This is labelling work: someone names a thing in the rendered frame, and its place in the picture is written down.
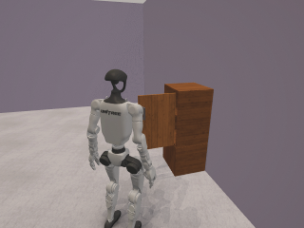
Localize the right robot hand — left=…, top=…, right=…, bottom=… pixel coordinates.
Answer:
left=143, top=166, right=157, bottom=189

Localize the left robot upper arm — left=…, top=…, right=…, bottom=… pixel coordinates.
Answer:
left=87, top=99, right=104, bottom=135

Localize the robot right forearm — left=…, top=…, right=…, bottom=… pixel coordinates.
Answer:
left=137, top=134, right=153, bottom=170

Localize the cupboard door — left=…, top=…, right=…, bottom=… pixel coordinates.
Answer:
left=138, top=93, right=176, bottom=149

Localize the handle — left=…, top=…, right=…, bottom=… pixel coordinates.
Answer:
left=142, top=107, right=145, bottom=121

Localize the robot right shin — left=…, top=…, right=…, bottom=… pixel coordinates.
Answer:
left=127, top=193, right=142, bottom=228

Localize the left robot foot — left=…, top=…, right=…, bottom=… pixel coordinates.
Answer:
left=104, top=210, right=122, bottom=228

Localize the robot left forearm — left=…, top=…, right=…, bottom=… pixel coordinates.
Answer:
left=86, top=131, right=98, bottom=155

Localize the right robot upper arm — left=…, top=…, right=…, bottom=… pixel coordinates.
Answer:
left=127, top=102, right=143, bottom=144

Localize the left robot hand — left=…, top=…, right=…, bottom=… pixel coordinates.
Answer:
left=88, top=152, right=101, bottom=171

